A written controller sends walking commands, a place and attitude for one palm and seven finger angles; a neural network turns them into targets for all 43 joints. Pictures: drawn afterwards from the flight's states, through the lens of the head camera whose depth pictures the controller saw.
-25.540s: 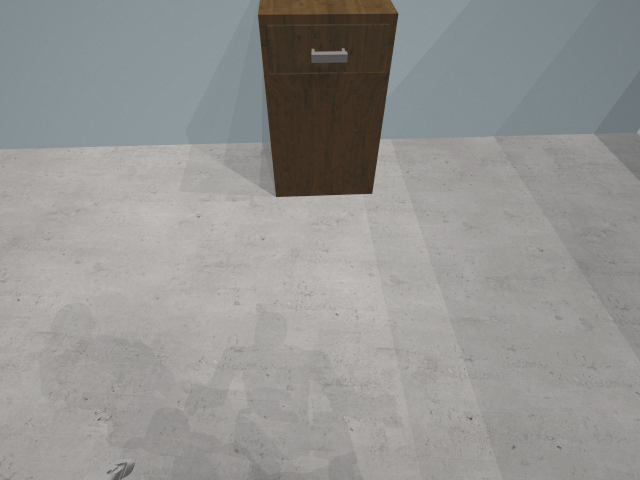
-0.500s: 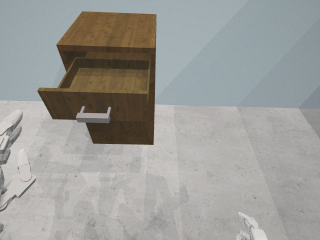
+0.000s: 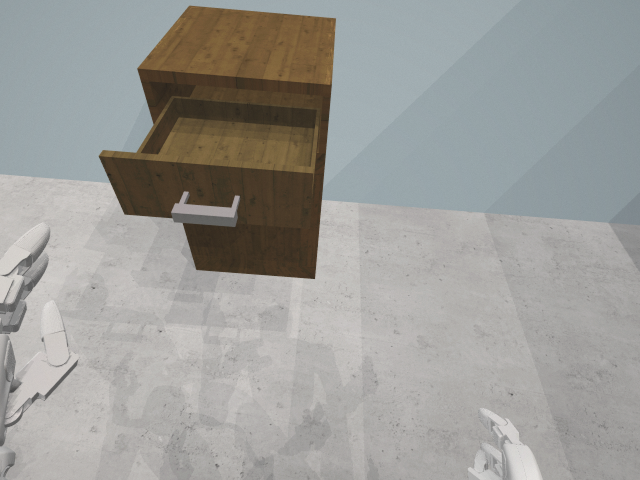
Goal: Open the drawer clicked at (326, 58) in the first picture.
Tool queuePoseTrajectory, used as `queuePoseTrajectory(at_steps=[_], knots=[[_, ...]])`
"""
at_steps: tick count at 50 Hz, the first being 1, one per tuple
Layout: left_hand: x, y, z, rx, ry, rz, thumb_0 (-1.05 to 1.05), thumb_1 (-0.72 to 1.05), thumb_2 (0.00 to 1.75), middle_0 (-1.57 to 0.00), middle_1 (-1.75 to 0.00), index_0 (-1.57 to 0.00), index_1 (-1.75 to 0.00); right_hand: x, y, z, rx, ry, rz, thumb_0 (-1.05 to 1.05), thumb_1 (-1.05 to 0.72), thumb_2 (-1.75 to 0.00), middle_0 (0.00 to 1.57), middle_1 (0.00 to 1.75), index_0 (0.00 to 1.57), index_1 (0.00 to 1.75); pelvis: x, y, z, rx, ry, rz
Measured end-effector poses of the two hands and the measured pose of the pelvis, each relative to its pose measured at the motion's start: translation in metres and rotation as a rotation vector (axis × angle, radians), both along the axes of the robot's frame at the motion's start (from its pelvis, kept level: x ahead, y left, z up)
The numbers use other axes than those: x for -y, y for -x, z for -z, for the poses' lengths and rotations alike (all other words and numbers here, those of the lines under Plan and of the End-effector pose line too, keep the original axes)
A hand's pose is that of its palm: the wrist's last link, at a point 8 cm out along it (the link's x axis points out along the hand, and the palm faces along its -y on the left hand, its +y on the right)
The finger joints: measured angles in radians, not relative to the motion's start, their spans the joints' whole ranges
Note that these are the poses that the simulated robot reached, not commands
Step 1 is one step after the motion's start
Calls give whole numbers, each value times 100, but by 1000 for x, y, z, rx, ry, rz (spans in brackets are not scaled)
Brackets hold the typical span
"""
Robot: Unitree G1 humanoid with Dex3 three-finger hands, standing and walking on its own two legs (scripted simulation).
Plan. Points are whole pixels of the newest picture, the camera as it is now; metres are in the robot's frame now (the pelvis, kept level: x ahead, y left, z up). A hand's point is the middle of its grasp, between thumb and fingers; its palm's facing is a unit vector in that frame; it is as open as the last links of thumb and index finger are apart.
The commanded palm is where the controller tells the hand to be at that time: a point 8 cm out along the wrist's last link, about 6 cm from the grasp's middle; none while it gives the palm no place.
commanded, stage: stop stepping back and stand still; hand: left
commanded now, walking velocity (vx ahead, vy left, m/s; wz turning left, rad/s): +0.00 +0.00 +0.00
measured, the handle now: (208, 206) +0.63 +0.24 -0.08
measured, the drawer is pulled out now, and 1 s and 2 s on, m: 0.30 0.30 0.30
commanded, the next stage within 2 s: let the arm hang, fingers relaxed in 0.46 s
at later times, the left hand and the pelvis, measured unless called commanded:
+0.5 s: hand (75, 325) +0.22 +0.23 +0.16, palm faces +0.28 -0.83 -0.48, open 7.4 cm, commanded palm +0.15 +0.29 +0.18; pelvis +0.02 +0.01 +0.01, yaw +0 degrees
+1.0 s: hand out of the picture +0.00 +0.19 -0.16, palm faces -0.02 -0.98 -0.20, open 7.1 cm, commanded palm none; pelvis +0.00 +0.00 +0.01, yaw +0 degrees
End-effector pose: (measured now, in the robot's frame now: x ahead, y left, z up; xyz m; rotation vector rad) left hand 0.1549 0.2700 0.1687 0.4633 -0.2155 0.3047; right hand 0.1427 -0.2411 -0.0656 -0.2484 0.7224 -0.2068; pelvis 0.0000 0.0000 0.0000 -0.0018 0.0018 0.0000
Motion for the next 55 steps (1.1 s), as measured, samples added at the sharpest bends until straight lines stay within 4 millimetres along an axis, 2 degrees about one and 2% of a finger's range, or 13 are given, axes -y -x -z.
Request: queuePoseTrajectory(at_steps=[8, 18, 28, 30, 32, 34, 37, 39, 41, 43, 48, 52, 55], knots=[[-1, -10, -25, 34, -104, 7, 1, 89, 90, -21, -30, -21, -30, -20, -21, 5, 13, -70, -53, 1, -90, -90, 20, 30, 21, 30, 2, -11, -1, 1, 0, -4], [-4, -27, -3, -81, -26, 1, 1, 89, 90, -21, -30, -21, -30, -15, -36, 2, -12, -65, -30, 1, -90, -90, 20, 30, 21, 30, -2, -20, -7, -15, 5, 2], [-7, -29, -15, -63, -67, 28, 1, 89, 90, -21, -30, -22, -30, -11, -46, -4, -3, -36, -26, 1, -90, -90, 20, 30, 20, 30, -7, -22, -8, -20, 7, -1], [-12, -36, 11, -136, -75, 36, 1, 89, 90, -20, -30, -21, -30, -11, -48, 4, 2, -59, -60, 1, -90, -90, 20, 30, 20, 30, -9, -20, -6, -33, 6, -12], [-22, -45, 66, -348, -12, -7, 0, 89, 90, -20, -30, -21, -30, -9, -45, 20, -45, -78, -81, 1, -90, -90, 20, 30, 20, 30, -12, -18, -3, -40, -2, -16], [-26, -41, 130, -598, 85, -68, 0, 90, 90, -20, -30, -21, -30, -6, -37, 34, -97, -94, -73, 1, -90, -90, 20, 30, 20, 30, -14, -16, 0, -38, -7, -12], [-10, -10, 212, -941, 212, -104, 0, 90, 90, -19, -30, -20, -30, -4, -12, 46, -178, -105, -40, 1, -90, -90, 20, 30, 20, 30, -12, -14, 2, -19, -11, -4], [8, 20, 252, -1121, 286, -95, 1, 91, 90, -19, -30, -20, -30, -3, 11, 49, -247, -99, -18, 1, -90, -90, 20, 30, 20, 30, -9, -13, 1, -3, -13, -1], [28, 52, 280, -1268, 356, -84, 1, 91, 90, -19, -30, -20, -30, -2, 37, 51, -329, -87, 2, 1, -90, -90, 20, 30, 20, 30, -7, -11, -1, 9, -12, 3], [44, 83, 296, -1374, 419, -96, 1, 92, 90, -20, -30, -20, -30, -1, 63, 53, -418, -78, 21, 0, -90, -90, 20, 30, 20, 30, -6, -8, -3, 15, -7, 5], [34, 136, 304, -1510, 445, -190, -1, 98, 90, -20, -30, -21, -30, -4, 122, 56, -616, -80, 54, 1, -90, -90, 20, 30, 20, 30, -3, -2, -9, 15, 2, 0], [24, 166, 299, -1591, 432, -251, 0, 96, 90, -20, -30, -21, -30, -10, 151, 61, -695, -106, 84, 1, -90, -90, 20, 30, 20, 30, -4, 0, -11, 18, 5, 1], [17, 179, 294, -1621, 418, -286, 0, 94, 90, -20, -30, -21, -30, -17, 163, 66, -717, -131, 96, 1, -90, -90, 19, 30, 20, 30, -6, 0, -12, 24, 4, 3]])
